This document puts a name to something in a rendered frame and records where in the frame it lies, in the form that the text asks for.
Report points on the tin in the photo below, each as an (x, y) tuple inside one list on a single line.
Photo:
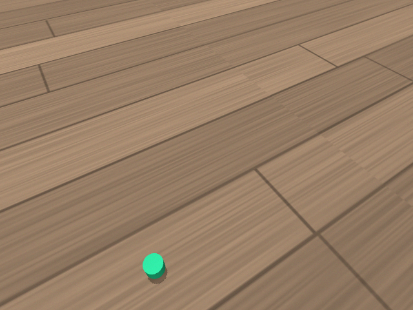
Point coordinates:
[(154, 265)]

